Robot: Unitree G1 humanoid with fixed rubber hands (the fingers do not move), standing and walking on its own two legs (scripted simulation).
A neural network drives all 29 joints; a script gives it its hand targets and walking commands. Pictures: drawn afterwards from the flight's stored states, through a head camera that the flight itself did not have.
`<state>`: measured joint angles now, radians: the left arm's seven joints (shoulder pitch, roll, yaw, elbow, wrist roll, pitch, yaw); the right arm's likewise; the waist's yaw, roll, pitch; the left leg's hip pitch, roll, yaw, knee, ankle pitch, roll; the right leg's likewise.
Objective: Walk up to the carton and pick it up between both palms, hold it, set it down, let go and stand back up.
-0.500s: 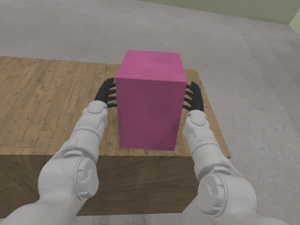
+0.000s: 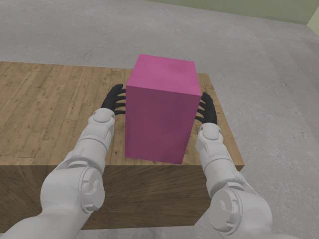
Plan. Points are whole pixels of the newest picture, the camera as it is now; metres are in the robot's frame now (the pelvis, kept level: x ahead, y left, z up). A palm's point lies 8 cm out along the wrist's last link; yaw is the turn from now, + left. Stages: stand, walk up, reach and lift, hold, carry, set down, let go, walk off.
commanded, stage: set down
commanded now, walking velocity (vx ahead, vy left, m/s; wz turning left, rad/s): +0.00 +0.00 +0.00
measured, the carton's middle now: (160, 108) +0.48 -0.04 +0.07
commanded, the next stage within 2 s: none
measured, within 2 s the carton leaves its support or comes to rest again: rests again in 0.84 s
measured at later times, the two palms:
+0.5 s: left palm (109, 111) +0.44 +0.10 +0.10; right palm (208, 124) +0.38 -0.16 +0.11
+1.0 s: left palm (109, 121) +0.43 +0.10 +0.07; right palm (202, 143) +0.37 -0.15 +0.05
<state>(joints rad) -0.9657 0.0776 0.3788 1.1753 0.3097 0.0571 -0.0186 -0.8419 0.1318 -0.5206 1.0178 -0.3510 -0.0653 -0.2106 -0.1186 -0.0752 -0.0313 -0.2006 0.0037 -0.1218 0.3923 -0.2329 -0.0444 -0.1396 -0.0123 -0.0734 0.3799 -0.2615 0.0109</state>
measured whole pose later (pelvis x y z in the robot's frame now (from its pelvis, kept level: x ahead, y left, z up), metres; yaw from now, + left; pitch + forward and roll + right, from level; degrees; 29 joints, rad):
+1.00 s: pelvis -0.02 +0.00 +0.00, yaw +0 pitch +10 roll +0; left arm -1.03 0.12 0.30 1.34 0.15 -0.12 0.04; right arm -0.86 0.14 -0.64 1.15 -0.39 -0.18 -0.19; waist -0.12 -0.04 -0.06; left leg -0.40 0.00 -0.12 0.39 -0.17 -0.04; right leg -0.34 -0.01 -0.07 0.38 -0.22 0.01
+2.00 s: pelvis -0.06 +0.02 -0.01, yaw -2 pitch +19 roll -2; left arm -1.37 0.29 -0.08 1.37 -0.32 0.18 0.02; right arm -1.18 -0.19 -0.28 1.12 0.20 0.23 -0.20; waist -0.12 -0.03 -0.23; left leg -0.66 0.01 -0.12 0.46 -0.13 -0.04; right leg -0.57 0.00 -0.07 0.38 -0.13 0.01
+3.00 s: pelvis -0.08 +0.02 -0.01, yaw -1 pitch +8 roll -2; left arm -0.93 0.30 -0.08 1.11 -0.29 0.15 -0.02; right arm -0.82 -0.10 -0.22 0.93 0.21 0.19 -0.28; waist -0.12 -0.03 -0.16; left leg -0.48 0.01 -0.12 0.46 -0.12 -0.04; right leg -0.39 0.00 -0.07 0.37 -0.12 0.01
